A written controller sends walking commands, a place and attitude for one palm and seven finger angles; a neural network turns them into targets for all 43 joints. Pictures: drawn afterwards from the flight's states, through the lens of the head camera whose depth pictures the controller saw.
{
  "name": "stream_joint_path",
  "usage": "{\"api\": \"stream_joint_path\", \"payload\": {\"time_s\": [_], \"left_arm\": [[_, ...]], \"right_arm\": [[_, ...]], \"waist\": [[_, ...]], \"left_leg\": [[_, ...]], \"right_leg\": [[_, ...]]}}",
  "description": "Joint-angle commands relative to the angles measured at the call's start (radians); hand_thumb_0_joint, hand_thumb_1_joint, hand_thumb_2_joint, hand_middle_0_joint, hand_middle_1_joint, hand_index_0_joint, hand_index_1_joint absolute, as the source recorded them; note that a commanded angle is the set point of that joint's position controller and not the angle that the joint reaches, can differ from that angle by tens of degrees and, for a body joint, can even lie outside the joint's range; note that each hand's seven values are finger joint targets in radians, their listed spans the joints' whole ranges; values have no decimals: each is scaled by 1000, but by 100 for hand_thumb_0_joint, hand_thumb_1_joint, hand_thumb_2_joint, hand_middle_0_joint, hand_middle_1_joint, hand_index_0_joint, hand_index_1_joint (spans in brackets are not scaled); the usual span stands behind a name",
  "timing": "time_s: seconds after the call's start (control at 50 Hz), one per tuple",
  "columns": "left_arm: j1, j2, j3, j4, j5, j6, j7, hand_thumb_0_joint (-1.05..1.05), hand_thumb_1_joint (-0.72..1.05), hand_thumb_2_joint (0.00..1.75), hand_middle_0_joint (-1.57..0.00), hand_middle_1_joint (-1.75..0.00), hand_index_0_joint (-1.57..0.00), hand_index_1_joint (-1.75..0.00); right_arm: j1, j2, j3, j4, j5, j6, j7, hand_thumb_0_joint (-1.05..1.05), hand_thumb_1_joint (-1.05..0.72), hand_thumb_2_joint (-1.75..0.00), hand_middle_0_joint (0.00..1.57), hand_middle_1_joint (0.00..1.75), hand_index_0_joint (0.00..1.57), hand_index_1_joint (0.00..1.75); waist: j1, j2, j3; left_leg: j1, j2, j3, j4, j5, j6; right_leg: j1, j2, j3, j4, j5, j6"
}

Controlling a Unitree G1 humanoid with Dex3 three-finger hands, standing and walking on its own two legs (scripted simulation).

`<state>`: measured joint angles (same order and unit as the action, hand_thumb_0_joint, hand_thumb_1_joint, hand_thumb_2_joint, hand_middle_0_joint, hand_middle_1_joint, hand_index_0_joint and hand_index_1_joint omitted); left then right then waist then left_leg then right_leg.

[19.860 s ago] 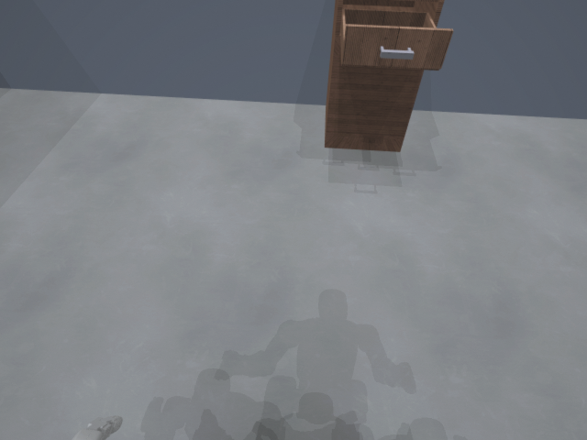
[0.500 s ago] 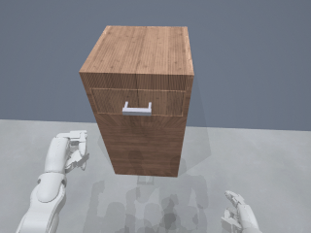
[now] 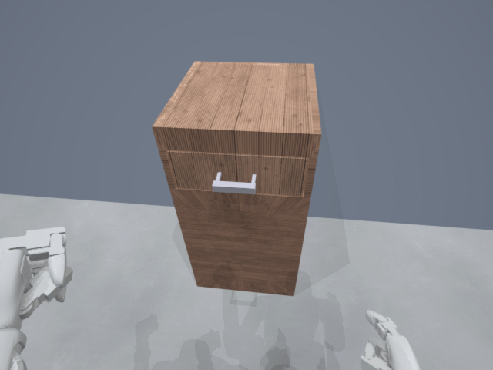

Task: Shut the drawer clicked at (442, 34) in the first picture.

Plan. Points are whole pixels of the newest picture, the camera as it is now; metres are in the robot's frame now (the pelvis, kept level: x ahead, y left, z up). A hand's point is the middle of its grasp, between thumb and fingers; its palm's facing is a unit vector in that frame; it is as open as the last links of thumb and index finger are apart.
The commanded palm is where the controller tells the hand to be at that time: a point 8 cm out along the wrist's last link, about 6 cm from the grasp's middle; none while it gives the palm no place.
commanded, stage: draw the hand back to the body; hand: left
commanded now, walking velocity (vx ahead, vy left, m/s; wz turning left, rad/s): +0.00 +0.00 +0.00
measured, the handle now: (235, 182) +0.61 +0.12 -0.08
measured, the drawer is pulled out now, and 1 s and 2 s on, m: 0.00 0.00 0.00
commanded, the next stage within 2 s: step back with the hand held close in 0.06 s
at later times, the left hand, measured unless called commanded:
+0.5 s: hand (105, 268) +0.20 +0.22 +0.13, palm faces +0.24 -0.85 -0.47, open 3.3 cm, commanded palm +0.14 +0.27 +0.17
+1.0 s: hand (43, 317) +0.13 +0.25 +0.15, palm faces +0.33 -0.80 -0.50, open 3.3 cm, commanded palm +0.06 +0.29 +0.17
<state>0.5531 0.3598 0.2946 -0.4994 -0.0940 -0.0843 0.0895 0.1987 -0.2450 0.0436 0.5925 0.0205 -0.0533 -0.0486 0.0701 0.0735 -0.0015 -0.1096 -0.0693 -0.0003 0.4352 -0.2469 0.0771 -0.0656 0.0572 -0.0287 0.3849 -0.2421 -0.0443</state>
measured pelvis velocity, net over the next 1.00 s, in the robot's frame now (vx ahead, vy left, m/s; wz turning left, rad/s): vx -0.07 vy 0.01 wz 0.01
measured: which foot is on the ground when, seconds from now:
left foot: down 0.00-1.00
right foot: down 0.00-1.00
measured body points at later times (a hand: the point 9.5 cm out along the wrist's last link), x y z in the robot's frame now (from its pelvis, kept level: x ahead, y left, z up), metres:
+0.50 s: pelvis +0.00 -0.01 +0.00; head +0.03 -0.02 +0.45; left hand +0.18 +0.26 +0.16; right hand +0.17 -0.27 -0.09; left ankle +0.00 +0.07 -0.74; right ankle -0.01 -0.09 -0.74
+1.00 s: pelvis -0.07 +0.01 -0.01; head -0.04 +0.02 +0.44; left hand +0.10 +0.29 +0.17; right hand +0.12 -0.23 -0.08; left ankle +0.00 +0.07 -0.74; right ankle -0.02 -0.09 -0.74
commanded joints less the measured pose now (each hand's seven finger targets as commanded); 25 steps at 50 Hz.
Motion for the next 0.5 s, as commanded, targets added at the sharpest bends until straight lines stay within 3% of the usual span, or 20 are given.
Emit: {"api": "stream_joint_path", "payload": {"time_s": [0.0, 0.08, 0.12, 0.16, 0.18, 0.2, 0.22, 0.26, 0.3, 0.34, 0.4, 0.42, 0.48], "left_arm": [[-137, 124, 56, -170, 2, -52, 15, 0, 90, 90, -140, -160, -140, -160], [-136, 163, 89, -220, 3, -62, 30, 0, 90, 90, -140, -160, -140, -160], [-127, 183, 109, -227, 4, -63, 36, 0, 90, 90, -140, -160, -140, -160], [-118, 166, 100, -220, 1, -64, 36, 0, 90, 90, -140, -160, -140, -160], [-266, 323, 273, -321, 13, -123, 45, 0, 90, 90, -140, -160, -140, -160], [-142, 233, 221, -186, 12, -132, 36, 0, 90, 90, -140, -160, -140, -160], [-131, 224, 206, -190, 16, -143, 32, 0, 90, 90, -140, -160, -140, -160], [-23, 126, 130, -101, 16, -142, 19, 0, 90, 90, -140, -160, -140, -160], [28, 108, 118, -88, 16, -147, 14, 0, 90, 90, -140, -160, -140, -160], [69, 125, 135, -101, 11, -152, 15, 0, 90, 90, -140, -160, -140, -160], [84, 177, 174, -201, 8, -158, 23, 0, 90, 90, -140, -160, -140, -160], [76, 213, 200, -244, 6, -160, 30, 0, 90, 90, -140, -160, -140, -160], [100, 232, 216, -306, 4, -159, 42, 0, 90, 90, -140, -160, -140, -160]], "right_arm": [[-134, -108, -45, -165, 0, -62, -19, 0, -90, -90, 20, 30, 20, 30], [-141, -99, -39, -166, -4, -84, -29, 0, -90, -90, 20, 30, 20, 30], [-145, -99, -36, -160, -5, -95, -31, 0, -90, -90, 20, 30, 20, 30], [-143, -92, -33, -155, -5, -99, -31, 0, -90, -90, 20, 30, 20, 30], [-133, -128, -51, -184, -8, -76, -25, 0, -90, -90, 20, 30, 20, 30], [-126, -110, -56, -148, -16, -60, -24, 0, -90, -90, 20, 30, 20, 30], [-133, -114, -61, -153, -19, -52, -17, 0, -90, -90, 20, 30, 20, 30], [-116, -113, -69, -144, -20, -23, -5, 0, -90, -90, 20, 30, 20, 30], [-114, -117, -85, -146, -15, -2, 1, 0, -90, -90, 20, 30, 20, 30], [-121, -115, -92, -158, -8, 16, 1, 0, -90, -90, 20, 30, 20, 30], [-127, -115, -101, -189, 0, 40, -4, 0, -90, -90, 20, 30, 20, 30], [-132, -119, -99, -200, -1, 43, -11, 0, -90, -90, 20, 30, 20, 30], [-123, -114, -99, -222, 3, 51, -19, 0, -90, -90, 20, 30, 20, 30]], "waist": [[-29, -38, 6], [-10, -7, -68], [-4, 19, -52], [-7, 11, -36], [-50, -3, 41], [-55, -43, 58], [-53, -47, 63], [-66, -58, 23], [-69, -65, -39], [-65, -78, -106], [-63, -100, -187], [-58, -81, -214], [-60, -55, -256]], "left_leg": [[-26, 98, -105, -104, 17, -35], [-12, 90, -92, -87, 63, -35], [-12, 85, -85, -78, 89, -38], [-13, 84, -81, -76, 127, -40], [-109, 97, -115, -50, 49, -2], [-97, 88, -114, -12, 66, -4], [-85, 84, -112, 5, 96, -8], [-79, 98, -105, -1, 158, -15], [-65, 107, -88, -10, 229, -12], [-55, 112, -79, -20, 322, -10], [-61, 118, -72, -11, 397, -6], [-71, 119, -73, -9, 425, -7], [-91, 125, -75, 6, 466, -7]], "right_leg": [[-79, -44, 44, -65, 26, 6], [-32, -52, 55, -59, 50, 2], [-36, -49, 62, -78, 64, -1], [-29, -53, 57, -67, 102, -2], [-97, -103, 192, -120, 115, 8], [-133, -135, 213, -141, 108, -1], [-156, -145, 223, -159, 135, 2], [-138, -146, 176, -121, 188, 16], [-105, -134, 131, -80, 278, 46], [-61, -125, 92, -33, 384, 65], [-15, -119, 81, 13, 474, 81], [8, -119, 80, 30, 506, 80], [36, -117, 85, 71, 567, 83]]}}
